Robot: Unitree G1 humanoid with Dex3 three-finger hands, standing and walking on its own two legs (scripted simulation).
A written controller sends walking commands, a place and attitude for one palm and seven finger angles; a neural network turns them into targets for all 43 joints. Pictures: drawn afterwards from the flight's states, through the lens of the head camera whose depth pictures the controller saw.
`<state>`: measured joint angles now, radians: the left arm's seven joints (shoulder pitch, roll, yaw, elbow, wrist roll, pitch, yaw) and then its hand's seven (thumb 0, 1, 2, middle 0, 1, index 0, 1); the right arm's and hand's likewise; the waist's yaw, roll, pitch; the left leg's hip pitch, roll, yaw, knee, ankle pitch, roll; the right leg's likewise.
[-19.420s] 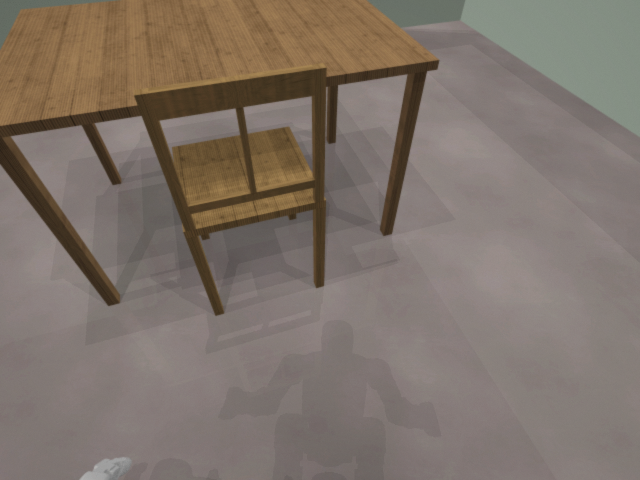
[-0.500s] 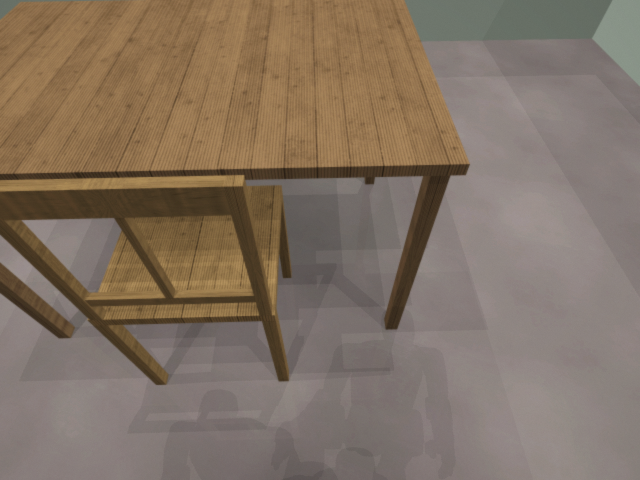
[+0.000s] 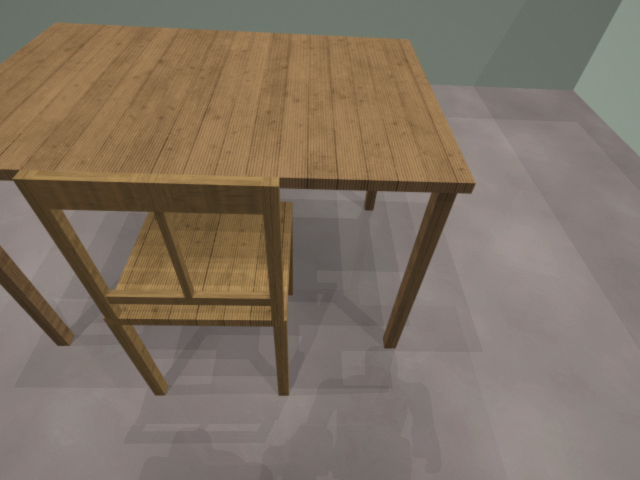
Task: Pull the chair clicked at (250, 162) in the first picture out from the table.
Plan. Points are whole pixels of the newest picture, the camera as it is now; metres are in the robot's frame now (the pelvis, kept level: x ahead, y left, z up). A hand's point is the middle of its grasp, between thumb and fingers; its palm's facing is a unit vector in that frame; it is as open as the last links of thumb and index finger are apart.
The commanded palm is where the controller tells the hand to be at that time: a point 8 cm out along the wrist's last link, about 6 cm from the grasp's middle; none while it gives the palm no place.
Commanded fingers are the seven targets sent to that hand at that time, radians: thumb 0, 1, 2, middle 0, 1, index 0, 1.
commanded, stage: look again from close up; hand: left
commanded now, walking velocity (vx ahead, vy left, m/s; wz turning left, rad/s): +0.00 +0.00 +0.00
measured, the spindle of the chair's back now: (176, 256) +0.51 +0.31 -0.10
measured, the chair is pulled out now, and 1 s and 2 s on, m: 0.00 0.00 0.00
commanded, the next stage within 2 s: shuffle to correct the standing spot in 0.64 s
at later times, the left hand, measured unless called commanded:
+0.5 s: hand out of the picture -0.07 +0.18 -0.17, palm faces +0.02 -0.98 -0.19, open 7.3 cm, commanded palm none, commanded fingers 0.00 0.90 0.90 -0.20 -0.30 -0.20 -0.30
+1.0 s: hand out of the picture -0.02 +0.18 -0.18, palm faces +0.11 -0.98 -0.17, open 7.4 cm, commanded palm none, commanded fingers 0.00 0.90 0.90 -0.20 -0.30 -0.20 -0.30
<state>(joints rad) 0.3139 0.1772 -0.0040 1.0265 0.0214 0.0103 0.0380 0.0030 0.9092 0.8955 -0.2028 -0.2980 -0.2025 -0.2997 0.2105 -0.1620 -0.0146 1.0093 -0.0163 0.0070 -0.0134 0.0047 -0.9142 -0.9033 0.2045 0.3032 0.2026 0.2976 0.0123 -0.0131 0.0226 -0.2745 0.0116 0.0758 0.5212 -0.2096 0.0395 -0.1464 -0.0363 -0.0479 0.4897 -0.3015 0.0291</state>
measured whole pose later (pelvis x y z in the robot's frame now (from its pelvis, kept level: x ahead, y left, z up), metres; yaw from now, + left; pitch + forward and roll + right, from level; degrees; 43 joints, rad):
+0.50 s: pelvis -0.02 +0.01 +0.00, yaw -1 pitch -1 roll -1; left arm 0.38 0.14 0.00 1.10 0.02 0.00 0.05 0.00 0.91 0.90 -0.20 -0.30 -0.20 -0.30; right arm 0.29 -0.14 -0.02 1.10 -0.01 0.02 -0.01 0.01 -0.91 -0.90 0.20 0.30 0.20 0.30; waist 0.00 0.00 0.04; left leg -0.29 -0.01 0.10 0.44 -0.14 0.06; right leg -0.19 -0.06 -0.03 0.46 -0.24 0.04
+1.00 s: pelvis +0.00 +0.02 +0.00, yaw +2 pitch +0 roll -1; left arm 0.36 0.13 0.05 1.06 0.03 0.01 0.04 0.00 0.91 0.90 -0.20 -0.30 -0.20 -0.30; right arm 0.35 -0.16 -0.04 1.07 -0.01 0.03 0.00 0.01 -0.91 -0.90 0.20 0.30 0.20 0.30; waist 0.00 -0.01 0.00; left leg -0.35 0.02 0.08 0.70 -0.38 0.01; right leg -0.18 -0.08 -0.07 0.50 -0.31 0.05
